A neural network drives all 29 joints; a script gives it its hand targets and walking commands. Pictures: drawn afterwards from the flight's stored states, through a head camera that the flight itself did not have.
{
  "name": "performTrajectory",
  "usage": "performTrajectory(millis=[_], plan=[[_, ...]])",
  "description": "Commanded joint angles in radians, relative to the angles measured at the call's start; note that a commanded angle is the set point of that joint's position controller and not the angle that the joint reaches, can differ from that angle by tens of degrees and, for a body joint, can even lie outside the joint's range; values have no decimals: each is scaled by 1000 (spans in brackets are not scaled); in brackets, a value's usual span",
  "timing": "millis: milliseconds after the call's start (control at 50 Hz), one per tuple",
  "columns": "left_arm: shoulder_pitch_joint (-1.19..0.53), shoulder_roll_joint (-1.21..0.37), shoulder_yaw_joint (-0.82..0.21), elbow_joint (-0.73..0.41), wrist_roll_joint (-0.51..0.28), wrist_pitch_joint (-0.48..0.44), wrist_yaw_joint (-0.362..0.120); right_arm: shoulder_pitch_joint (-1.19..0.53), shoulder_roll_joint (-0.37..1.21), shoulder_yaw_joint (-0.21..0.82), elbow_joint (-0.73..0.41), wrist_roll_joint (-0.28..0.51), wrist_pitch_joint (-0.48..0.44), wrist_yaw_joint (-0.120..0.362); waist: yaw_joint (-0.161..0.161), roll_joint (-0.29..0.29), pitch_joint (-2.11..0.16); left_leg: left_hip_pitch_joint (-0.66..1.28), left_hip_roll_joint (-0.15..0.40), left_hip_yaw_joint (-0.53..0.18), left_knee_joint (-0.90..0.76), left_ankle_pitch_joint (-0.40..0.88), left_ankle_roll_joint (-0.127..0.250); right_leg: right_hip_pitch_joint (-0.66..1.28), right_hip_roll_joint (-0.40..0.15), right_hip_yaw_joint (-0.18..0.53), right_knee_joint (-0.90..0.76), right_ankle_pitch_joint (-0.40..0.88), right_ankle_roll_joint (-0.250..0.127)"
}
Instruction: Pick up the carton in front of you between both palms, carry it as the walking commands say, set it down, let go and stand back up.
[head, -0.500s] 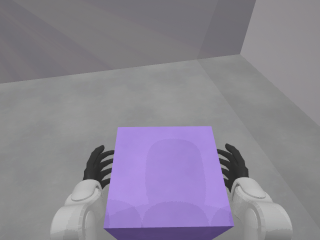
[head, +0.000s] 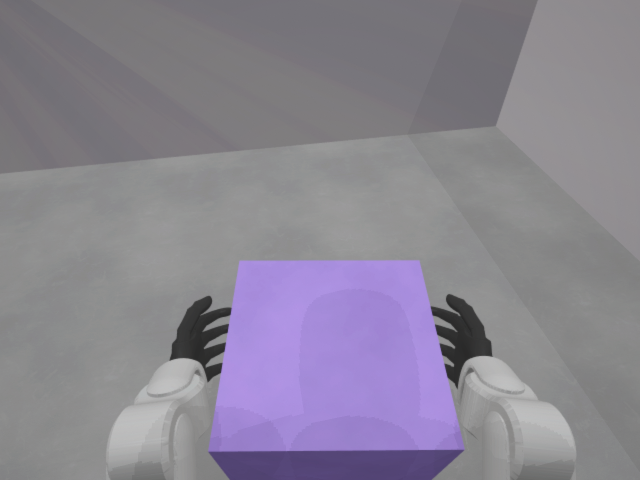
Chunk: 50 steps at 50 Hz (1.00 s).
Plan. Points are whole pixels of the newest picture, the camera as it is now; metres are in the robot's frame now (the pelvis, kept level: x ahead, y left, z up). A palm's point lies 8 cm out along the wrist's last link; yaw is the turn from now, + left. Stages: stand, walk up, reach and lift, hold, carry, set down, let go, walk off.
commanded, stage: carry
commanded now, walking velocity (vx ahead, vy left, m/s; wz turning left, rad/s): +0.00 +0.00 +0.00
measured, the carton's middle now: (328, 387) +0.24 +0.01 +0.02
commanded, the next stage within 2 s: hold in 1.52 s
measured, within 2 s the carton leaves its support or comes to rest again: neither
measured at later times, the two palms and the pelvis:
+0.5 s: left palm (171, 409) +0.19 +0.17 +0.09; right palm (466, 407) +0.19 -0.13 +0.09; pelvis -0.04 +0.02 +0.00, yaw +0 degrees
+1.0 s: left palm (178, 404) +0.22 +0.18 +0.03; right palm (436, 400) +0.22 -0.12 +0.03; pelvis -0.05 +0.03 +0.00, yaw +0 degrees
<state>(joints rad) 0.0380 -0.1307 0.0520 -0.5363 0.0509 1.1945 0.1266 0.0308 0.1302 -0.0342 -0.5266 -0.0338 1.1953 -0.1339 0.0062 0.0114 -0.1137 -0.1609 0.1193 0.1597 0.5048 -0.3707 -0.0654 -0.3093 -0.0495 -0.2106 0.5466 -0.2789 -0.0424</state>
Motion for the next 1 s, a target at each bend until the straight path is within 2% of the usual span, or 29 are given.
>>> performTrajectory(millis=[0,20,40,80,120,160,240,300,360,380,420,440,480,500,540,580,600,640,680,700,740,780,800,840,880,900,920,960,980], plan=[[-361,-715,-620,-67,-253,-3,-110,-383,739,627,-114,242,-11,103,-6,-81,-187,-14,64,-51,-48,301,34,175,-114,104,-59,442,8],[-386,-732,-634,-91,-265,-7,-108,-389,731,620,-103,253,-10,101,-4,-35,-145,-27,72,-49,-70,322,47,143,-129,125,-72,419,-2],[-367,-702,-625,-95,-248,1,-110,-395,735,632,-102,252,-8,103,-8,30,-115,-38,76,-45,-70,241,50,113,-122,139,-102,347,5],[-384,-713,-625,-103,-267,3,-108,-371,736,614,-75,259,-3,105,-6,52,-73,-62,60,-44,-105,219,36,92,-112,134,-99,280,0],[-369,-701,-617,-85,-254,9,-103,-371,727,619,-95,254,0,105,-11,-9,-89,-60,71,-62,-95,271,31,121,-113,117,-96,263,10],[-320,-694,-597,-56,-248,12,-100,-367,716,612,-103,262,7,102,-4,-53,-135,-33,70,-62,-72,265,50,140,-116,125,-81,369,4],[-380,-712,-637,-101,-247,10,-102,-392,727,621,-120,264,3,113,-1,31,-121,-75,55,-42,-106,204,39,146,-135,134,-102,295,8],[-374,-726,-629,-105,-245,-3,-126,-364,753,629,-84,257,1,125,-9,-43,-153,-59,53,-63,-94,183,53,142,-116,127,-108,286,18],[-332,-685,-636,-31,-211,-4,-151,-336,742,618,-31,218,-14,151,-11,11,-147,-56,46,-52,-68,202,42,152,-119,121,-99,393,8],[-308,-716,-609,10,-211,-15,-158,-350,728,616,-51,222,-24,161,-10,-2,-135,-81,52,-61,-76,213,48,151,-126,130,-102,372,6],[-359,-646,-603,34,-180,-34,-172,-342,705,594,52,181,-38,177,-8,-34,-34,-141,48,-75,-112,97,47,101,-119,129,-157,213,30],[-390,-682,-615,40,-195,-56,-176,-373,695,571,42,171,-65,179,-5,19,-46,-120,50,-70,-141,76,51,74,-122,133,-146,146,22],[-384,-642,-567,84,-166,-74,-179,-397,658,574,54,153,-80,183,2,-12,0,-151,48,-84,-145,26,57,51,-103,135,-178,67,35],[-404,-667,-596,92,-178,-90,-183,-414,674,550,64,150,-100,188,-3,32,-58,-151,56,-92,-153,50,62,98,-129,143,-151,96,30],[-412,-676,-573,91,-192,-123,-193,-415,702,610,88,184,-127,191,-5,-12,-92,-116,54,-94,-135,53,73,90,-119,151,-151,110,19],[-414,-681,-624,106,-180,-151,-201,-395,698,585,144,163,-153,201,-6,-18,-125,-121,40,-70,-132,100,78,107,-120,136,-148,140,31],[-427,-657,-586,126,-168,-164,-209,-404,709,574,146,153,-171,202,-8,-29,-118,-109,40,-87,-117,116,74,108,-129,139,-154,122,30],[-370,-656,-563,186,-138,-201,-212,-434,666,579,148,166,-209,205,-7,11,-164,-104,40,-87,-115,119,71,140,-131,150,-142,137,29],[-400,-658,-540,218,-113,-235,-220,-455,669,571,190,127,-243,212,-7,-22,-125,-122,51,-90,-100,87,78,94,-125,140,-165,155,27],[-413,-597,-525,235,-104,-252,-222,-418,667,544,244,109,-256,213,-8,-79,-127,-127,52,-97,-116,64,70,114,-128,146,-158,168,31],[-448,-646,-530,261,-134,-304,-230,-429,662,529,280,103,-303,216,-1,-18,-155,-101,49,-95,-110,95,80,109,-131,152,-152,195,22],[-435,-625,-489,325,-63,-332,-235,-455,672,480,327,68,-345,231,-13,12,-147,-104,48,-77,-111,131,60,90,-122,135,-144,194,24],[-440,-577,-454,355,-40,-355,-230,-431,629,432,378,44,-367,229,-14,9,-121,-136,32,-84,-114,115,57,87,-120,154,-144,149,23],[-492,-575,-426,399,-36,-406,-231,-477,592,391,419,18,-406,225,-5,-19,-116,-150,46,-86,-118,118,62,114,-120,140,-133,222,32],[-471,-608,-412,471,-23,-448,-243,-469,636,387,465,12,-455,239,-12,-6,-169,-115,48,-102,-118,206,71,124,-126,129,-117,196,28],[-482,-620,-411,518,-27,-477,-251,-545,651,416,442,42,-486,248,1,-38,-189,-78,54,-98,-105,197,78,107,-115,138,-113,226,17],[-534,-614,-401,500,-27,-505,-249,-541,651,399,510,32,-503,255,-6,0,-183,-75,50,-76,-103,240,61,137,-119,132,-85,278,14],[-583,-660,-437,532,-31,-537,-264,-544,679,376,544,11,-549,269,-2,80,-178,-92,40,-72,-96,216,74,133,-134,142,-125,276,26],[-537,-724,-432,590,-25,-543,-280,-582,738,458,542,32,-550,278,-4,8,-180,-107,58,-89,-89,186,76,157,-127,134,-111,307,28]])
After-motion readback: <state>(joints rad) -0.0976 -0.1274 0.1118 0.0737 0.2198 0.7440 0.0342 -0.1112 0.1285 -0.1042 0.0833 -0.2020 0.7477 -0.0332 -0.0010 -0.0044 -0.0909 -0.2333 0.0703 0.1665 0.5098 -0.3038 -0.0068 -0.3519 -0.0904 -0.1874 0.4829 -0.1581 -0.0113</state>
